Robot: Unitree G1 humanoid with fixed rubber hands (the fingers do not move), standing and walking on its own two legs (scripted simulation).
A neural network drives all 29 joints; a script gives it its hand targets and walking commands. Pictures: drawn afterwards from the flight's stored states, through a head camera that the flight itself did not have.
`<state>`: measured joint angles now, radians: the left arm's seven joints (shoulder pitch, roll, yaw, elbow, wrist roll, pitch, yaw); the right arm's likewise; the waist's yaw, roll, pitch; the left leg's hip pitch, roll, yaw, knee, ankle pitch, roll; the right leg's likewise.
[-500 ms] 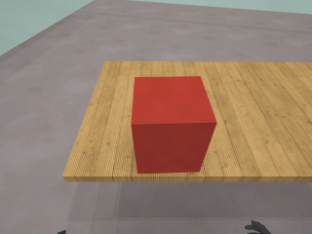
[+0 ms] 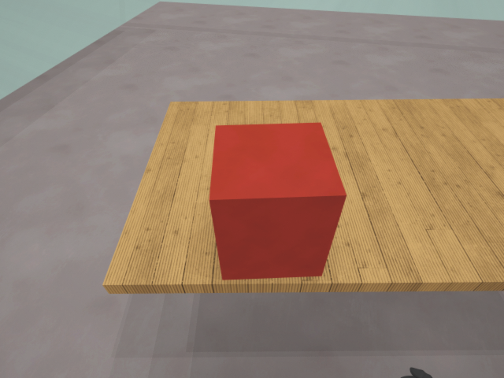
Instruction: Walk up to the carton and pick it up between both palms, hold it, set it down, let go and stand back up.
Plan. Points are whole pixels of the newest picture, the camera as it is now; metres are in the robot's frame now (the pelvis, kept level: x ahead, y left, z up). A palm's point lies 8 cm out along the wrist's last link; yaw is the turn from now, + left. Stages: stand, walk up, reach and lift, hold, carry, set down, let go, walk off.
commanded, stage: stand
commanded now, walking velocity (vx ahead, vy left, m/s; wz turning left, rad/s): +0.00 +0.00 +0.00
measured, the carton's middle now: (270, 203) +0.45 -0.02 +0.01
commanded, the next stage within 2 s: none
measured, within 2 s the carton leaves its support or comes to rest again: neither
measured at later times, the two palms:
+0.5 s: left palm out of the picture +0.09 +0.30 -0.10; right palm out of the picture +0.09 -0.27 -0.10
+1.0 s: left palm out of the picture +0.07 +0.30 -0.10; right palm out of the picture +0.07 -0.28 -0.11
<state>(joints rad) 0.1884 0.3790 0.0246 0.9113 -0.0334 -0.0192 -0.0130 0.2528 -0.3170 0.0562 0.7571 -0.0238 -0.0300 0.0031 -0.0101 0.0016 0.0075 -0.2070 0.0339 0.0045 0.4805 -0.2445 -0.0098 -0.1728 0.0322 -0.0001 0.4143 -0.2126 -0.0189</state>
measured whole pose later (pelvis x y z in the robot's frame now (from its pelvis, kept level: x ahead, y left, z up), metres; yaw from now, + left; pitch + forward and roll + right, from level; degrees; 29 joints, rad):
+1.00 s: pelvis -0.01 -0.01 +0.00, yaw +0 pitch -3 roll -1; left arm 0.17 0.37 0.02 1.00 -0.03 -0.03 -0.01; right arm 0.25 -0.33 0.06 0.84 -0.02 -0.02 0.00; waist -0.01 0.01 0.01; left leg -0.19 0.03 0.00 0.44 -0.21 -0.01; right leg -0.17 0.03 0.00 0.41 -0.19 -0.02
